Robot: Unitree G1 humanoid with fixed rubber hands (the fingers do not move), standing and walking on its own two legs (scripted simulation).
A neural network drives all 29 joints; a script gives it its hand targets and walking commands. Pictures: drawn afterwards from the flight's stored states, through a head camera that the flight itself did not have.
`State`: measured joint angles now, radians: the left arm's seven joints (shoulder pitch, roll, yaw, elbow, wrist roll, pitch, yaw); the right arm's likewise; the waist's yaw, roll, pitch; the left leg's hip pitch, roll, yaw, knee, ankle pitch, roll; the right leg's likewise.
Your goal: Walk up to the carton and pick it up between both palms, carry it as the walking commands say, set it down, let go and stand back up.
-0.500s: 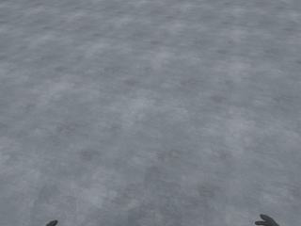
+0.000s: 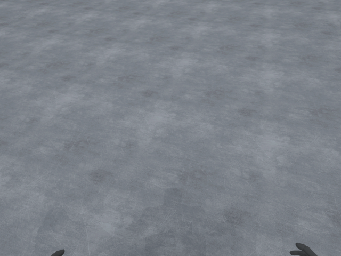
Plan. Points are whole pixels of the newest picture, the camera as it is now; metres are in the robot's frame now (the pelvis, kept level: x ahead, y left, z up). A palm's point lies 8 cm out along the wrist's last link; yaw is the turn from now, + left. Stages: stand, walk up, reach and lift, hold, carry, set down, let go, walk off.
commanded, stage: walk up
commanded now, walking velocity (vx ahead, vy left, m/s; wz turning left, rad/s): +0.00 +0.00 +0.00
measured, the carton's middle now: out of the picture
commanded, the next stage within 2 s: none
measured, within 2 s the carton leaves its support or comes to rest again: neither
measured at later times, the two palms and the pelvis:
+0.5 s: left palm out of the picture -0.04 +0.45 -0.10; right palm (237, 194) +0.28 -0.16 -0.06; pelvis +0.01 +0.08 -0.01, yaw +27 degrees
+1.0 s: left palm out of the picture -0.26 +0.46 -0.05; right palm (102, 145) +0.44 +0.23 -0.04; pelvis +0.04 +0.20 -0.01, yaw +56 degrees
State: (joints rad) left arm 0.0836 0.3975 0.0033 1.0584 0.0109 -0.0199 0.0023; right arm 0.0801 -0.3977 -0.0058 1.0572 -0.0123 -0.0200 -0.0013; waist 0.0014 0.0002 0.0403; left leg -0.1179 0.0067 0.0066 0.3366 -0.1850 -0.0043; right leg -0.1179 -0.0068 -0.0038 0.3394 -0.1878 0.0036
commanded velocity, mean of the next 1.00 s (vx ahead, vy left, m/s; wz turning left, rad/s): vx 0.00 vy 0.00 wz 0.00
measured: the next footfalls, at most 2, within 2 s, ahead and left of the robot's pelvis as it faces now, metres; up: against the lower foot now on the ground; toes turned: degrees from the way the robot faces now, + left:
left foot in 0.32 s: +0.05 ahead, +0.23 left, +0.00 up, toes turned +22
right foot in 0.58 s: +0.17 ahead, +0.07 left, +0.00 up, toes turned +28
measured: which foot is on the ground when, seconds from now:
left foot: down 0.00-0.06, up 0.08-0.30, down 0.32-0.60, up 0.62-0.98, down 1.00-1.00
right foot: down 0.00-0.32, up 0.34-0.56, down 0.58-1.00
